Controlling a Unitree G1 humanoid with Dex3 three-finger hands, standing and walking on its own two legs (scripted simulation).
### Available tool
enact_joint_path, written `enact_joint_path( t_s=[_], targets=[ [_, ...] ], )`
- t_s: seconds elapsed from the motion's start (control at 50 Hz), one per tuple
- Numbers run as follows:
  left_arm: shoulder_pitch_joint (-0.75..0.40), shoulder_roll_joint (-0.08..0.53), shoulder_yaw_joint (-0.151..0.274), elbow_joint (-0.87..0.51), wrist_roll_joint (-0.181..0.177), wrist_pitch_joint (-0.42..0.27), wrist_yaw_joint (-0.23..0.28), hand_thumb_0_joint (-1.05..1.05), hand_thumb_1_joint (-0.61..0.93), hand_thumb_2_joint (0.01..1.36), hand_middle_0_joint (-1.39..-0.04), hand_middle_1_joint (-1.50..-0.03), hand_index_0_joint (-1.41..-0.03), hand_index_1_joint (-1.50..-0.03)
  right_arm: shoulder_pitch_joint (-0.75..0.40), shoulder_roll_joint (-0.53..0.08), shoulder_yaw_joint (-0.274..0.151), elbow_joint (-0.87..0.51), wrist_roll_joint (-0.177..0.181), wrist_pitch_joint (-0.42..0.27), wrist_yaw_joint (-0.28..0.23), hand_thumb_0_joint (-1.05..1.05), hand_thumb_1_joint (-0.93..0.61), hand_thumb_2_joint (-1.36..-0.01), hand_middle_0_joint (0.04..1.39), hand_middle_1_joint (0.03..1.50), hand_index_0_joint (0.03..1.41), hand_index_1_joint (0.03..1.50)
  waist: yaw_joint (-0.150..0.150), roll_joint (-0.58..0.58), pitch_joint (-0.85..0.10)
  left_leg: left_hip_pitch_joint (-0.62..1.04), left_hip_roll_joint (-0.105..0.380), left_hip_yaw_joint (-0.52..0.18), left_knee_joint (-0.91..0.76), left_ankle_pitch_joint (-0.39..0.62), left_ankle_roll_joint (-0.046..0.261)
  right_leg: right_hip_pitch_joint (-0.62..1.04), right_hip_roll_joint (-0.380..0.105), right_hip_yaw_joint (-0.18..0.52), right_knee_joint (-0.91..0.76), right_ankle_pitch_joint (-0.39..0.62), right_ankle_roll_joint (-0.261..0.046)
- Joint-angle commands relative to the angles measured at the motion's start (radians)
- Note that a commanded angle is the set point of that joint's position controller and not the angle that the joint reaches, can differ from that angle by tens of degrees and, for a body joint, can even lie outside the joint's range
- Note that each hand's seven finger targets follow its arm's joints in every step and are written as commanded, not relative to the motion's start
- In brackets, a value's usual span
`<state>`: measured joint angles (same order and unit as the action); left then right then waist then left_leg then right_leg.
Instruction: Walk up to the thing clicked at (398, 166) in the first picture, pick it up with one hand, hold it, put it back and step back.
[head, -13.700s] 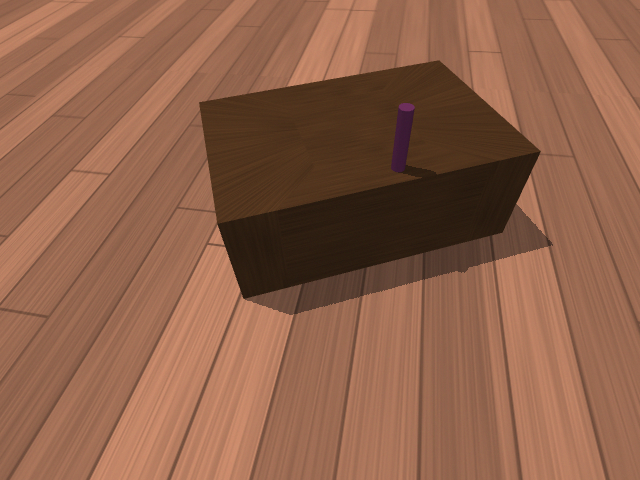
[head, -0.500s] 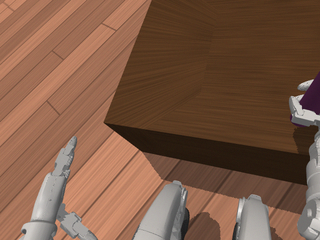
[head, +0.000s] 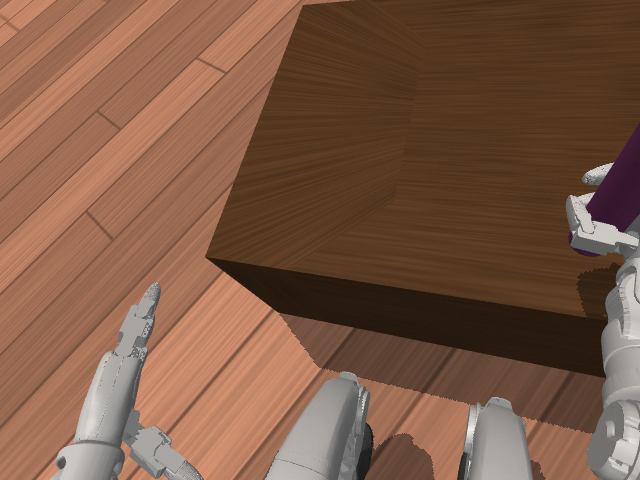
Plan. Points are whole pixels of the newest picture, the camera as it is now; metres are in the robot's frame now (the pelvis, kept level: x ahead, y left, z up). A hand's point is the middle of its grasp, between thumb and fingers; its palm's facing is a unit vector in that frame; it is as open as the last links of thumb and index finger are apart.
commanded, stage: lift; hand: right
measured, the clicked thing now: (626, 190) +0.47 -0.21 +0.02
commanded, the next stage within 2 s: hold in 1.48 s
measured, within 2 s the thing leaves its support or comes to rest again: neither
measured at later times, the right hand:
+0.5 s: hand (637, 208) +0.43 -0.20 +0.06, palm faces +0.19 +0.98 -0.02, open 6.2 cm
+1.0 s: hand out of the picture +0.39 -0.19 +0.12, palm faces +0.18 +0.98 -0.01, open 6.2 cm
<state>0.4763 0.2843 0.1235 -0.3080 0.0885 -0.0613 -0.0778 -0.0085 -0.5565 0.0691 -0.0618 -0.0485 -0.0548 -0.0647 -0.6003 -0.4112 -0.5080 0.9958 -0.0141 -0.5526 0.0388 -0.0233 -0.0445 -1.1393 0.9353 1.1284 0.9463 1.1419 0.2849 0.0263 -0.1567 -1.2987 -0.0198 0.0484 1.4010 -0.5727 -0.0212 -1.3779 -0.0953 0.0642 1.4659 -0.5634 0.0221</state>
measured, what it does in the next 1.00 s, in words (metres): rises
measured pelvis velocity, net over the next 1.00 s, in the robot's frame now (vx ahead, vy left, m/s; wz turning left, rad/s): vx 0.03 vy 0.00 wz -0.04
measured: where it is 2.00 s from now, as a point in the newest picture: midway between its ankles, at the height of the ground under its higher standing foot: outside the picture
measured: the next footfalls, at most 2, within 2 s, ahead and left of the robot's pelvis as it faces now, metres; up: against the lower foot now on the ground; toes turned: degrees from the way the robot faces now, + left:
none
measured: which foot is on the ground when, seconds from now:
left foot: down 0.00-1.00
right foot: down 0.00-1.00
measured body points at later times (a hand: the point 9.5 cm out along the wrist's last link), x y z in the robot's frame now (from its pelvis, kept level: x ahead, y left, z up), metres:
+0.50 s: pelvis +0.02 -0.01 +0.05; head +0.12 -0.05 +0.49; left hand +0.18 +0.25 +0.08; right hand +0.41 -0.25 +0.06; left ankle +0.04 +0.14 -0.58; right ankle +0.05 -0.13 -0.58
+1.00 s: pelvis +0.03 +0.00 +0.09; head +0.09 -0.03 +0.53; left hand +0.19 +0.26 +0.08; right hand +0.37 -0.24 +0.12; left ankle +0.04 +0.14 -0.58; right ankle +0.05 -0.13 -0.58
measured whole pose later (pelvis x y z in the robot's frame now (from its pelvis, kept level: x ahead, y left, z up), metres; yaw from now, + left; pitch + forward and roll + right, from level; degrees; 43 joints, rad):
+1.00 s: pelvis +0.03 +0.00 +0.09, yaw -2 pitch +14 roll +1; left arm 0.45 0.23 0.10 0.02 0.02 0.01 0.00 -0.01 -0.55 0.06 -0.05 -0.04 -0.05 -0.05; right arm -0.22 -0.18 -0.25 0.53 0.08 -0.39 0.01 -0.02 -0.04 -1.15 0.95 1.12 0.96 1.13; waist 0.10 0.02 -0.12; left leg -0.79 0.02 0.01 1.03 -0.49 -0.03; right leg -0.84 -0.06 0.00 1.06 -0.46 0.01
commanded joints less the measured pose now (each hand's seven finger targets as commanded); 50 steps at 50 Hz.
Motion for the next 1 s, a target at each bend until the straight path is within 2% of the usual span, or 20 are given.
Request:
enact_joint_path(
  t_s=[0.0, 0.06, 0.08, 0.12, 0.16, 0.24, 0.28, 0.3, 0.32, 0.34, 0.42, 0.44, 0.5, 0.58, 0.68, 0.8, 0.82, 0.88, 0.92, 0.98],
  targets=[
    [0.094, 0.148, 0.131, -0.143, -0.014, -0.057, 0.029, 0.000, -0.563, 0.060, -0.052, -0.051, -0.046, -0.057, -0.294, -0.158, 0.012, -0.203, 0.019, -0.077, 0.009, 0.000, -0.598, -1.328, 1.388, 1.439, 1.398, 1.439, -0.026, -0.263, -0.508, 0.233, -0.038, 0.002, -0.196, 0.312, 0.033, 0.511, 0.049, -0.006, -0.199, 0.297, -0.027],
    [0.053, 0.150, 0.121, -0.185, -0.009, -0.057, 0.027, 0.000, -0.562, 0.057, -0.052, -0.050, -0.046, -0.056, -0.350, -0.194, -0.001, -0.322, 0.020, -0.083, 0.003, 0.000, -0.602, -1.336, 1.398, 1.449, 1.409, 1.449, -0.041, -0.282, -0.583, 0.264, -0.037, -0.001, -0.193, 0.361, 0.031, 0.565, 0.048, -0.009, -0.200, 0.362, -0.024],
    [0.072, 0.124, 0.096, -0.147, -0.009, -0.054, 0.024, 0.000, -0.565, 0.061, -0.051, -0.049, -0.043, -0.057, -0.319, -0.133, 0.039, -0.289, 0.024, -0.077, 0.008, 0.000, -0.592, -1.340, 1.403, 1.456, 1.414, 1.456, -0.042, -0.286, -0.529, 0.247, -0.036, -0.003, -0.201, 0.341, 0.034, 0.551, 0.047, -0.014, -0.210, 0.345, -0.023],
    [0.088, 0.120, 0.110, -0.102, -0.016, -0.048, 0.025, 0.000, -0.563, 0.058, -0.053, -0.050, -0.046, -0.057, -0.277, -0.129, 0.032, -0.260, 0.026, -0.068, 0.004, 0.000, -0.619, -1.325, 1.390, 1.435, 1.398, 1.435, -0.045, -0.262, -0.471, 0.253, -0.035, -0.003, -0.220, 0.308, 0.034, 0.523, 0.051, -0.015, -0.234, 0.291, -0.022],
    [0.033, 0.156, 0.126, -0.182, -0.013, -0.052, 0.030, 0.000, -0.562, 0.056, -0.051, -0.050, -0.046, -0.056, -0.310, -0.173, 0.013, -0.395, 0.022, -0.073, -0.006, 0.000, -0.590, -1.311, 1.379, 1.424, 1.388, 1.425, -0.059, -0.249, -0.568, 0.334, -0.031, -0.013, -0.237, 0.333, 0.028, 0.558, 0.049, -0.015, -0.244, 0.297, -0.027],
    [0.092, 0.107, 0.100, -0.046, -0.024, -0.031, 0.029, 0.000, -0.568, 0.061, -0.051, -0.048, -0.043, -0.057, -0.164, -0.043, 0.080, -0.304, 0.041, -0.035, 0.002, 0.000, -0.608, -1.328, 1.392, 1.440, 1.401, 1.440, -0.075, -0.227, -0.432, 0.300, -0.035, 0.000, -0.267, 0.320, 0.030, 0.565, 0.054, -0.023, -0.292, 0.301, -0.024],
    [0.038, 0.150, 0.125, -0.109, -0.023, -0.032, 0.039, 0.000, -0.572, 0.061, -0.052, -0.047, -0.043, -0.057, -0.280, -0.162, 0.033, -0.513, 0.036, -0.047, -0.015, 0.000, -0.588, -1.323, 1.379, 1.432, 1.390, 1.433, -0.100, -0.261, -0.543, 0.359, -0.029, -0.009, -0.276, 0.326, 0.031, 0.639, 0.052, -0.024, -0.311, 0.314, -0.017],
    [0.033, 0.125, 0.093, -0.115, -0.022, -0.030, 0.038, 0.000, -0.574, 0.064, -0.052, -0.048, -0.042, -0.058, -0.196, -0.057, 0.100, -0.442, 0.037, -0.032, -0.011, 0.000, -0.573, -1.324, 1.377, 1.434, 1.389, 1.434, -0.089, -0.221, -0.518, 0.362, -0.033, 0.004, -0.287, 0.324, 0.031, 0.657, 0.049, -0.021, -0.329, 0.317, -0.017],
    [0.053, 0.121, 0.096, -0.074, -0.023, -0.023, 0.040, 0.000, -0.572, 0.062, -0.052, -0.048, -0.043, -0.058, -0.224, -0.059, 0.095, -0.529, 0.051, -0.034, -0.013, 0.000, -0.586, -1.322, 1.378, 1.432, 1.390, 1.432, -0.103, -0.236, -0.501, 0.364, -0.032, 0.002, -0.291, 0.317, 0.034, 0.652, 0.050, -0.019, -0.341, 0.313, -0.017],
    [0.076, 0.092, 0.079, -0.023, -0.029, -0.019, 0.039, 0.000, -0.577, 0.066, -0.052, -0.047, -0.041, -0.058, -0.129, 0.032, 0.152, -0.409, 0.051, -0.010, -0.006, 0.000, -0.600, -1.326, 1.380, 1.433, 1.391, 1.433, -0.098, -0.210, -0.422, 0.346, -0.032, 0.006, -0.305, 0.312, 0.033, 0.644, 0.052, -0.025, -0.356, 0.307, -0.016],
    [0.035, 0.133, 0.099, -0.047, -0.035, -0.007, 0.058, 0.000, -0.581, 0.067, -0.052, -0.045, -0.040, -0.057, -0.185, -0.071, 0.112, -0.593, 0.056, 0.005, -0.026, 0.000, -0.573, -1.318, 1.373, 1.429, 1.386, 1.429, -0.122, -0.175, -0.485, 0.447, -0.026, -0.003, -0.354, 0.322, 0.027, 0.698, 0.054, -0.032, -0.393, 0.296, -0.021],
    [0.037, 0.099, 0.069, -0.034, -0.038, -0.004, 0.055, 0.000, -0.585, 0.071, -0.050, -0.045, -0.036, -0.059, -0.082, 0.036, 0.176, -0.475, 0.063, 0.024, -0.019, 0.000, -0.576, -1.341, 1.393, 1.454, 1.407, 1.454, -0.109, -0.142, -0.384, 0.441, -0.026, 0.001, -0.369, 0.299, 0.025, 0.657, 0.059, -0.038, -0.411, 0.261, -0.021],
    [0.023, 0.123, 0.098, 0.010, -0.049, 0.002, 0.069, 0.000, -0.583, 0.068, -0.050, -0.042, -0.037, -0.056, -0.075, 0.000, 0.140, -0.548, 0.077, 0.032, -0.026, 0.000, -0.582, -1.335, 1.391, 1.448, 1.405, 1.448, -0.134, -0.116, -0.356, 0.472, -0.018, -0.006, -0.398, 0.288, 0.024, 0.658, 0.064, -0.040, -0.447, 0.246, -0.022],
    [0.042, 0.082, 0.071, 0.078, -0.055, 0.003, 0.071, 0.000, -0.567, 0.056, -0.047, -0.044, -0.039, -0.052, -0.015, 0.087, 0.209, -0.535, 0.089, 0.046, -0.013, 0.000, -0.599, -1.327, 1.398, 1.446, 1.409, 1.446, -0.131, -0.102, -0.268, 0.467, -0.015, -0.004, -0.426, 0.270, 0.025, 0.686, 0.063, -0.045, -0.488, 0.230, -0.020],
    [0.025, 0.087, 0.067, 0.116, -0.053, 0.004, 0.080, 0.000, -0.561, 0.050, -0.045, -0.043, -0.040, -0.048, -0.023, 0.047, 0.199, -0.661, 0.097, 0.046, -0.012, 0.000, -0.585, -1.328, 1.404, 1.453, 1.416, 1.453, -0.175, -0.127, -0.335, 0.538, -0.008, -0.012, -0.437, 0.334, 0.024, 0.746, 0.069, -0.057, -0.500, 0.304, -0.019],
    [-0.007, 0.083, 0.061, 0.110, -0.064, 0.011, 0.090, 0.000, -0.564, 0.053, -0.043, -0.043, -0.036, -0.050, 0.035, 0.100, 0.234, -0.690, 0.109, 0.064, -0.019, 0.000, -0.602, -1.338, 1.418, 1.465, 1.429, 1.465, -0.174, -0.077, -0.321, 0.596, -0.004, -0.015, -0.476, 0.358, 0.018, 0.786, 0.071, -0.062, -0.533, 0.322, -0.022],
    [-0.009, 0.114, 0.097, 0.115, -0.066, 0.011, 0.095, 0.000, -0.561, 0.051, -0.044, -0.043, -0.038, -0.049, 0.025, 0.071, 0.219, -0.728, 0.110, 0.065, -0.023, 0.000, -0.588, -1.341, 1.413, 1.467, 1.426, 1.467, -0.177, -0.080, -0.346, 0.619, 0.000, -0.022, -0.485, 0.371, 0.017, 0.800, 0.072, -0.065, -0.534, 0.328, -0.024],
    [-0.002, 0.071, 0.046, 0.144, -0.068, 0.015, 0.097, 0.000, -0.561, 0.051, -0.043, -0.043, -0.037, -0.050, 0.066, 0.109, 0.252, -0.715, 0.111, 0.077, -0.025, 0.000, -0.559, -1.338, 1.406, 1.465, 1.420, 1.465, -0.185, -0.049, -0.277, 0.628, 0.001, -0.025, -0.507, 0.367, 0.015, 0.782, 0.074, -0.071, -0.546, 0.322, -0.028],
    [-0.027, 0.104, 0.088, 0.161, -0.072, 0.014, 0.103, 0.000, -0.555, 0.047, -0.044, -0.044, -0.039, -0.048, 0.087, 0.083, 0.224, -0.688, 0.114, 0.083, -0.026, 0.000, -0.553, -1.333, 1.399, 1.459, 1.413, 1.459, -0.184, -0.045, -0.241, 0.616, 0.003, -0.026, -0.517, 0.334, 0.014, 0.773, 0.071, -0.070, -0.560, 0.288, -0.028],
    [-0.024, 0.096, 0.082, 0.149, -0.071, 0.010, 0.102, 0.000, -0.553, 0.046, -0.043, -0.043, -0.039, -0.047, 0.072, 0.109, 0.259, -0.772, 0.117, 0.074, -0.020, 0.000, -0.554, -1.345, 1.412, 1.474, 1.427, 1.474, -0.192, -0.074, -0.283, 0.629, 0.003, -0.020, -0.519, 0.324, 0.019, 0.833, 0.068, -0.065, -0.589, 0.287, -0.020]
  ],
)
